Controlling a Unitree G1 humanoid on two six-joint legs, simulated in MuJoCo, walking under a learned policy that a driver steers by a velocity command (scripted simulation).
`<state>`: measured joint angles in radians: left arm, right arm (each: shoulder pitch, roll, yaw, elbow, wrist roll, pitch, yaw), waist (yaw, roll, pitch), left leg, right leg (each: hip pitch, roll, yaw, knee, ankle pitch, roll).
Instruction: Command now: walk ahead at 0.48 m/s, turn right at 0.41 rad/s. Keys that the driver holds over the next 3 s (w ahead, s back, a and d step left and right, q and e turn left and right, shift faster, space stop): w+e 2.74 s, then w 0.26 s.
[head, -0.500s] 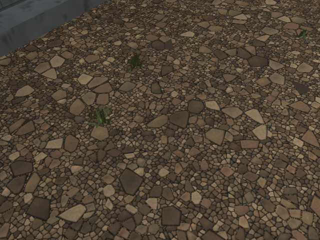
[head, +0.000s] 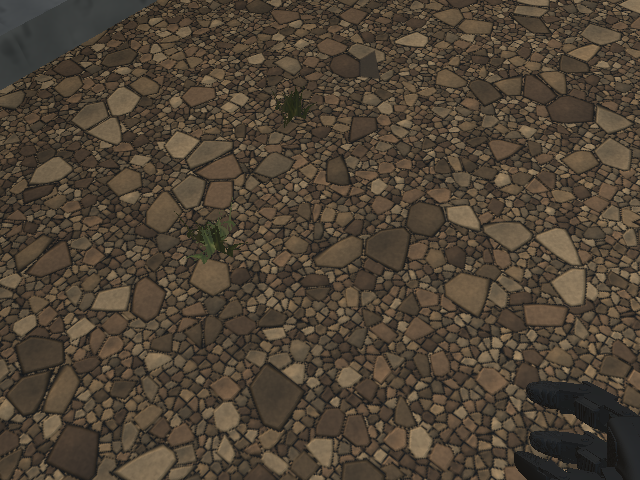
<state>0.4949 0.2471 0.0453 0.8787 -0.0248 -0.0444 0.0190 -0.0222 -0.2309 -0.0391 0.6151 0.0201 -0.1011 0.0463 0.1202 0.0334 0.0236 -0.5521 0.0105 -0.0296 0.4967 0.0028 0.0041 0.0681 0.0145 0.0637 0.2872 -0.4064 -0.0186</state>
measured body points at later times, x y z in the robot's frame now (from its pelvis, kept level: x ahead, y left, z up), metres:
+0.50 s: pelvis +0.26 -0.02 +0.00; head +0.29 -0.05 +0.44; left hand +0.54 +0.14 -0.08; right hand +0.22 -0.32 -0.13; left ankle +0.15 +0.13 -0.73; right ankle +0.38 -0.18 -0.71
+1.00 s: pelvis +0.53 -0.13 +0.00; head +0.55 -0.16 +0.45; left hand +0.74 +0.10 -0.10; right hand +0.61 -0.46 -0.07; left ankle +0.73 -0.10 -0.72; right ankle +0.38 -0.17 -0.73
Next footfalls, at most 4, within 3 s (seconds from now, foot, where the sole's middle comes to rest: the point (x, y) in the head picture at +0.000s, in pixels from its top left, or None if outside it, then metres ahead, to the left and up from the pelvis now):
0.04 left None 0.19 0.13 -0.77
0.54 right None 0.42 -0.19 -0.77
1.02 left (444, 349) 0.75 -0.13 -0.77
1.54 right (623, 355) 0.78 -0.51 -0.77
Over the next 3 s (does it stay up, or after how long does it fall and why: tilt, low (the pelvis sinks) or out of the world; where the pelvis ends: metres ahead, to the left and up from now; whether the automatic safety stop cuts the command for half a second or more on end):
stays up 0.94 -1.09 0.00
